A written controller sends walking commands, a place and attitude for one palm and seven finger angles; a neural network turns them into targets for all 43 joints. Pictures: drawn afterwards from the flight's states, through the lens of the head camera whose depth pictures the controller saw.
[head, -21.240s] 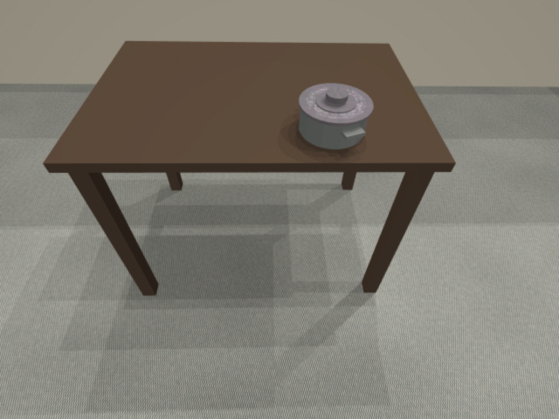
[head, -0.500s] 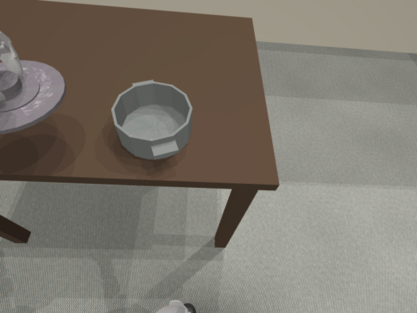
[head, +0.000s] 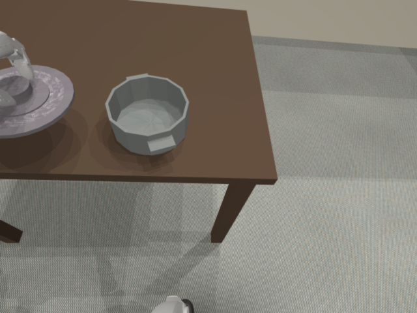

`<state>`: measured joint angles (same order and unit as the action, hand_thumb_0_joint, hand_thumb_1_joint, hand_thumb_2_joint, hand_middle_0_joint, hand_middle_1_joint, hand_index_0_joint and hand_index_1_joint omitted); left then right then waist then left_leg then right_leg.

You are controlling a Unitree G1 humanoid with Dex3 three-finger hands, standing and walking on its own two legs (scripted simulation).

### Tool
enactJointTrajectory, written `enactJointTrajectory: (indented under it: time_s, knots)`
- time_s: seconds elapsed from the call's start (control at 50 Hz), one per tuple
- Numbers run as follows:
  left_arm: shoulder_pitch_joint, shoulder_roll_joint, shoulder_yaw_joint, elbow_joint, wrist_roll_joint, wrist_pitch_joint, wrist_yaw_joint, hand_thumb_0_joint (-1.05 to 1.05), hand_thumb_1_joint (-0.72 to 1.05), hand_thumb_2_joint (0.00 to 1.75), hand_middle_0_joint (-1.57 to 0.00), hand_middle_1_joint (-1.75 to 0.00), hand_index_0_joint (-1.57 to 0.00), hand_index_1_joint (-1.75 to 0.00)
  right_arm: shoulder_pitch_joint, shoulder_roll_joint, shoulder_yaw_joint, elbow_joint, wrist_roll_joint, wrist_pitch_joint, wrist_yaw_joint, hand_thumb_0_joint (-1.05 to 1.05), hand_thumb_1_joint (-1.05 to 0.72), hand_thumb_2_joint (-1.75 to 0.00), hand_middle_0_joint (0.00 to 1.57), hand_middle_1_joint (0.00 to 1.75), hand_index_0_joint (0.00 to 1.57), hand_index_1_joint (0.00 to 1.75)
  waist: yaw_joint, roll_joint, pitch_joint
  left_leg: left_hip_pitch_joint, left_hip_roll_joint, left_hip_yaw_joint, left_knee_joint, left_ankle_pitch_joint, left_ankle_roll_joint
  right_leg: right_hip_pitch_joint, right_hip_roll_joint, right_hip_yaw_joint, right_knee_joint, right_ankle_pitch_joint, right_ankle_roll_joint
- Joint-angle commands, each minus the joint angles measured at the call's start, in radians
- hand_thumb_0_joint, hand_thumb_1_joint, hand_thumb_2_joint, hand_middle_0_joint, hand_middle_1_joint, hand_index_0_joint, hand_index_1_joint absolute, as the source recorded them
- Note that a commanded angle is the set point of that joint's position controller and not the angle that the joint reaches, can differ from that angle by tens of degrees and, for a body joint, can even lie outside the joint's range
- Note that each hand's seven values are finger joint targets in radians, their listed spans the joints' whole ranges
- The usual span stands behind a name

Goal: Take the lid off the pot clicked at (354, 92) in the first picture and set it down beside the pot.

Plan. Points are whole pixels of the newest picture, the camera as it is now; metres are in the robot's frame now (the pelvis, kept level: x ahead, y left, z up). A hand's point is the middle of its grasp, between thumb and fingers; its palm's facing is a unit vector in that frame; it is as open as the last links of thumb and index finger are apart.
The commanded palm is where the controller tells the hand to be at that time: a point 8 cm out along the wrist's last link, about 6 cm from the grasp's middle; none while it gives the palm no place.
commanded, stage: lower the lid onto the table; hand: left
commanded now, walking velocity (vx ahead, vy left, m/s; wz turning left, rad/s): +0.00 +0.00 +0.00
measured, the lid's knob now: (13, 88) +0.50 +0.33 +0.11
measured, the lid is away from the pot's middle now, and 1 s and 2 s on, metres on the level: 0.23 0.24 0.26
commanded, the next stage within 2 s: open the fingers wide in 1.50 s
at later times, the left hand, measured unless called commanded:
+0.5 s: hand out of the picture +0.47 +0.35 +0.11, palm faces -0.45 -0.16 -0.88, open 8.7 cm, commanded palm +0.56 +0.35 +0.19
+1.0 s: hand (7, 117) +0.46 +0.35 +0.08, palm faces -0.49 -0.12 -0.86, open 8.7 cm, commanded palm +0.57 +0.35 +0.15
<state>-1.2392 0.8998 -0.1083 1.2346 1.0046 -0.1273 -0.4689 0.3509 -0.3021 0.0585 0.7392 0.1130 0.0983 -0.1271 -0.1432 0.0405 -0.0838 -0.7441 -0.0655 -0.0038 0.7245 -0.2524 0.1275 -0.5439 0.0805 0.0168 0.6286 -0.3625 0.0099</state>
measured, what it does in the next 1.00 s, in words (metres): stands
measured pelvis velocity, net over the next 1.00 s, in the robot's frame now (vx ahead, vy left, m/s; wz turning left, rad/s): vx -0.01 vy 0.01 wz -0.02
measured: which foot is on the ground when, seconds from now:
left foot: down 0.00-1.00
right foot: down 0.00-1.00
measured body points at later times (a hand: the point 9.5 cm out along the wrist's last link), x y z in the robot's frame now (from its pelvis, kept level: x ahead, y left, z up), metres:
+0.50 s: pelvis +0.00 +0.00 -0.01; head +0.09 +0.03 +0.43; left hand +0.49 +0.35 +0.16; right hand +0.00 -0.29 -0.11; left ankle +0.05 +0.03 -0.71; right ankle -0.04 -0.14 -0.71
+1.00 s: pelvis -0.01 +0.01 -0.01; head +0.10 +0.04 +0.42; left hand +0.49 +0.35 +0.13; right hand -0.01 -0.28 -0.12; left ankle +0.05 +0.03 -0.71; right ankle -0.04 -0.14 -0.71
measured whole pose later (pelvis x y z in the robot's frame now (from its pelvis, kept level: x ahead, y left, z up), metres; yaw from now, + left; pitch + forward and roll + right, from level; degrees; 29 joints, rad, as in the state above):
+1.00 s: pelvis -0.01 +0.01 -0.01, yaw -1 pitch +19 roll -7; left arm -1.11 0.93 -0.06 1.20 1.00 -0.21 -0.44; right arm 0.34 -0.30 0.07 0.73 0.12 0.12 -0.15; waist -0.15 0.05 -0.10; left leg -0.87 -0.05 0.00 0.84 -0.29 0.14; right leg -0.67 0.10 0.01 0.73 -0.39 0.01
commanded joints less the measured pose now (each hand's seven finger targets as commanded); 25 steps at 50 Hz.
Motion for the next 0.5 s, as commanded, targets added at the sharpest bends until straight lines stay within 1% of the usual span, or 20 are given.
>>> enactJointTrajectory:
  time_s: [0.0, 0.02, 0.04, 0.06, 0.08, 0.1, 0.12, 0.14, 0.16, 0.2, 0.22, 0.24, 0.26, 0.28, 0.32, 0.34, 0.36, 0.42, 0.44, 0.48]
  knots:
    - [-0.569, 0.326, 0.076, -0.254, -0.013, 0.0, 0.058, 0.0, 0.6, 0.99, -0.82, -1.13, -0.68, -1.07, 0.138, -0.212, -0.07, -0.042, -0.004, -0.007, -0.023, 0.0, -0.9, -0.9, 0.2, 0.3, 0.2, 0.3, 0.009, 0.214, -0.483, 0.728, 0.109, -0.173, -0.055, 0.283, -0.11, -0.234, 0.016, -0.052, -0.064, 0.122, -0.041]
    - [-0.565, 0.353, 0.093, -0.255, -0.011, -0.003, 0.059, 0.0, 0.6, 0.99, -0.82, -1.13, -0.68, -1.07, 0.139, -0.213, -0.07, -0.041, -0.003, -0.006, -0.023, 0.0, -0.9, -0.9, 0.2, 0.3, 0.2, 0.3, 0.009, 0.206, -0.488, 0.721, 0.109, -0.171, -0.053, 0.272, -0.107, -0.226, 0.016, -0.05, -0.065, 0.122, -0.04]
    - [-0.549, 0.343, 0.088, -0.264, -0.022, -0.014, 0.055, 0.0, 0.6, 0.99, -0.82, -1.13, -0.68, -1.07, 0.129, -0.205, -0.063, -0.044, 0.001, -0.01, -0.028, 0.0, -0.9, -0.9, 0.2, 0.3, 0.2, 0.3, 0.019, 0.202, -0.507, 0.735, 0.112, -0.168, -0.045, 0.349, -0.112, -0.222, 0.019, -0.057, -0.051, 0.139, -0.041]
    - [-0.557, 0.375, 0.112, -0.261, -0.012, -0.01, 0.06, 0.0, 0.6, 0.99, -0.82, -1.13, -0.68, -1.07, 0.143, -0.214, -0.071, -0.038, -0.005, -0.004, -0.027, 0.0, -0.9, -0.9, 0.2, 0.3, 0.2, 0.3, 0.01, 0.194, -0.518, 0.737, 0.115, -0.171, -0.038, 0.343, -0.11, -0.225, 0.019, -0.051, -0.055, 0.139, -0.036]
    - [-0.519, 0.34, 0.087, -0.195, -0.012, -0.005, 0.058, 0.0, 0.6, 0.99, -0.82, -1.13, -0.68, -1.07, 0.14, -0.21, -0.067, -0.041, 0.001, -0.003, -0.026, 0.0, -0.9, -0.9, 0.2, 0.3, 0.2, 0.3, 0.002, 0.184, -0.47, 0.697, 0.105, -0.158, -0.034, 0.305, -0.101, -0.234, 0.02, -0.05, -0.059, 0.138, -0.037]
    - [-0.52, 0.334, 0.08, -0.217, -0.02, -0.005, 0.055, 0.0, 0.6, 0.99, -0.82, -1.13, -0.68, -1.07, 0.142, -0.214, -0.069, -0.04, 0.003, 0.001, -0.025, 0.0, -0.9, -0.9, 0.2, 0.3, 0.2, 0.3, 0.001, 0.168, -0.461, 0.683, 0.11, -0.162, -0.044, 0.263, -0.1, -0.235, 0.018, -0.052, -0.058, 0.125, -0.036]
    - [-0.523, 0.318, 0.068, -0.22, -0.022, -0.005, 0.054, 0.0, 0.6, 0.99, -0.82, -1.13, -0.68, -1.07, 0.139, -0.215, -0.07, -0.039, 0.002, 0.001, -0.024, 0.0, -0.9, -0.9, 0.2, 0.3, 0.2, 0.3, 0.001, 0.195, -0.451, 0.685, 0.11, -0.164, -0.047, 0.256, -0.101, -0.249, 0.018, -0.055, -0.055, 0.119, -0.04]
    - [-0.534, 0.281, 0.047, -0.265, -0.037, -0.014, 0.049, 0.0, 0.6, 0.99, -0.82, -1.13, -0.68, -1.07, 0.129, -0.207, -0.067, -0.039, 0.004, -0.004, -0.026, 0.0, -0.9, -0.9, 0.2, 0.3, 0.2, 0.3, 0.011, 0.227, -0.476, 0.722, 0.116, -0.163, -0.044, 0.336, -0.11, -0.259, 0.019, -0.06, -0.047, 0.126, -0.042]
    - [-0.55, 0.326, 0.081, -0.273, -0.024, -0.009, 0.058, 0.0, 0.6, 0.99, -0.82, -1.13, -0.68, -1.07, 0.14, -0.217, -0.075, -0.03, -0.004, 0.001, -0.025, 0.0, -0.9, -0.9, 0.2, 0.3, 0.2, 0.3, 0.008, 0.264, -0.497, 0.759, 0.127, -0.176, -0.038, 0.348, -0.118, -0.283, 0.02, -0.055, -0.051, 0.115, -0.041]
    - [-0.526, 0.329, 0.084, -0.252, -0.018, -0.009, 0.06, 0.0, 0.6, 0.99, -0.82, -1.13, -0.68, -1.07, 0.151, -0.213, -0.073, -0.032, -0.004, 0.001, -0.024, 0.0, -0.9, -0.9, 0.2, 0.3, 0.2, 0.3, 0.002, 0.238, -0.49, 0.741, 0.118, -0.173, -0.023, 0.353, -0.111, -0.278, 0.024, -0.055, -0.05, 0.129, -0.04]
    - [-0.531, 0.353, 0.099, -0.264, -0.019, -0.011, 0.06, 0.0, 0.6, 0.99, -0.82, -1.13, -0.68, -1.07, 0.151, -0.213, -0.073, -0.031, -0.005, 0.002, -0.025, 0.0, -0.9, -0.9, 0.2, 0.3, 0.2, 0.3, 0.003, 0.229, -0.503, 0.731, 0.116, -0.166, -0.019, 0.351, -0.106, -0.256, 0.022, -0.053, -0.05, 0.139, -0.038]
    - [-0.518, 0.354, 0.105, -0.278, -0.032, -0.023, 0.057, 0.0, 0.6, 0.99, -0.82, -1.13, -0.68, -1.07, 0.141, -0.204, -0.066, -0.036, -0.001, -0.002, -0.031, 0.0, -0.9, -0.9, 0.2, 0.3, 0.2, 0.3, 0.013, 0.212, -0.529, 0.738, 0.117, -0.163, -0.011, 0.425, -0.108, -0.241, 0.026, -0.058, -0.037, 0.159, -0.038]
    - [-0.53, 0.367, 0.112, -0.27, -0.024, -0.016, 0.06, 0.0, 0.6, 0.99, -0.82, -1.13, -0.68, -1.07, 0.147, -0.213, -0.073, -0.029, -0.004, 0.004, -0.03, 0.0, -0.9, -0.9, 0.2, 0.3, 0.2, 0.3, 0.001, 0.225, -0.533, 0.743, 0.12, -0.162, -0.007, 0.404, -0.107, -0.254, 0.023, -0.049, -0.043, 0.154, -0.033]
    - [-0.528, 0.344, 0.098, -0.261, -0.027, -0.013, 0.059, 0.0, 0.6, 0.99, -0.82, -1.13, -0.68, -1.07, 0.151, -0.212, -0.074, -0.03, -0.004, 0.003, -0.028, 0.0, -0.9, -0.9, 0.2, 0.3, 0.2, 0.3, -0.003, 0.216, -0.517, 0.736, 0.118, -0.167, -0.01, 0.381, -0.106, -0.263, 0.023, -0.054, -0.044, 0.147, -0.034]
    - [-0.537, 0.305, 0.073, -0.289, -0.035, -0.012, 0.058, 0.0, 0.6, 0.99, -0.82, -1.13, -0.68, -1.07, 0.15, -0.212, -0.078, -0.026, -0.005, 0.002, -0.026, 0.0, -0.9, -0.9, 0.2, 0.3, 0.2, 0.3, -0.004, 0.26, -0.51, 0.756, 0.122, -0.174, -0.016, 0.37, -0.111, -0.291, 0.023, -0.059, -0.045, 0.129, -0.038]
    - [-0.516, 0.308, 0.082, -0.292, -0.042, -0.023, 0.056, 0.0, 0.6, 0.99, -0.82, -1.13, -0.68, -1.07, 0.139, -0.204, -0.071, -0.028, -0.002, -0.003, -0.028, 0.0, -0.9, -0.9, 0.2, 0.3, 0.2, 0.3, 0.01, 0.25, -0.516, 0.77, 0.126, -0.176, -0.011, 0.428, -0.115, -0.29, 0.026, -0.063, -0.036, 0.128, -0.039]
    - [-0.506, 0.359, 0.116, -0.261, -0.025, -0.019, 0.063, 0.0, 0.6, 0.99, -0.82, -1.13, -0.68, -1.07, 0.146, -0.213, -0.074, -0.027, -0.006, 0.004, -0.027, 0.0, -0.9, -0.9, 0.2, 0.3, 0.2, 0.3, 0.006, 0.25, -0.51, 0.751, 0.125, -0.179, -0.006, 0.387, -0.115, -0.297, 0.025, -0.055, -0.039, 0.116, -0.037]
    - [-0.434, 0.305, 0.077, -0.185, -0.035, -0.016, 0.06, 0.0, 0.6, 0.99, -0.82, -1.13, -0.68, -1.07, 0.132, -0.211, -0.065, -0.041, 0.007, 0.006, -0.029, 0.0, -0.9, -0.9, 0.2, 0.3, 0.2, 0.3, -0.011, 0.152, -0.426, 0.628, 0.11, -0.156, -0.025, 0.194, -0.086, -0.272, 0.02, -0.056, -0.041, 0.101, -0.037]
    - [-0.437, 0.318, 0.086, -0.227, -0.044, -0.031, 0.059, 0.0, 0.6, 0.99, -0.82, -1.13, -0.68, -1.07, 0.114, -0.206, -0.057, -0.045, 0.009, 0.003, -0.032, 0.0, -0.9, -0.9, 0.2, 0.3, 0.2, 0.3, 0.005, 0.178, -0.443, 0.633, 0.112, -0.151, -0.023, 0.232, -0.088, -0.262, 0.021, -0.058, -0.027, 0.108, -0.039]
    - [-0.487, 0.343, 0.095, -0.256, -0.022, -0.025, 0.073, 0.0, 0.6, 0.99, -0.82, -1.13, -0.68, -1.07, 0.129, -0.215, -0.065, -0.037, 0.001, 0.01, -0.032, 0.0, -0.9, -0.9, 0.2, 0.3, 0.2, 0.3, 0.002, 0.246, -0.472, 0.673, 0.119, -0.171, -0.023, 0.229, -0.102, -0.3, 0.02, -0.055, -0.025, 0.089, -0.043]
